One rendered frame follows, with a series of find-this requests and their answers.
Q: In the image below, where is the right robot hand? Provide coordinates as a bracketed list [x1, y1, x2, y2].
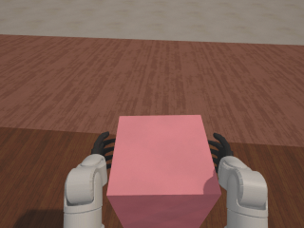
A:
[207, 133, 234, 173]

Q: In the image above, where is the right robot forearm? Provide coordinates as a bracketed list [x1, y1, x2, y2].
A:
[218, 156, 269, 228]

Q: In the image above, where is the left robot hand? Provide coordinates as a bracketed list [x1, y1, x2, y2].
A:
[90, 131, 116, 169]

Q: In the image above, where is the carton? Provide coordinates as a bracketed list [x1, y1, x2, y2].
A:
[106, 115, 221, 228]

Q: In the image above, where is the left robot forearm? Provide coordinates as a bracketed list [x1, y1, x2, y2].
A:
[63, 154, 108, 228]

